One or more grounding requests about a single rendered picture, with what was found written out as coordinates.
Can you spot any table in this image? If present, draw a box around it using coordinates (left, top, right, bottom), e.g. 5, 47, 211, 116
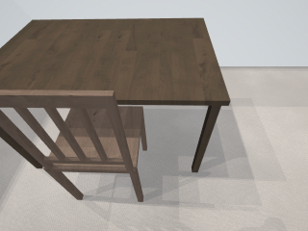
0, 17, 231, 173

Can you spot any chair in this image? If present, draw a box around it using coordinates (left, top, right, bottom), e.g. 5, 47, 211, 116
0, 90, 147, 202

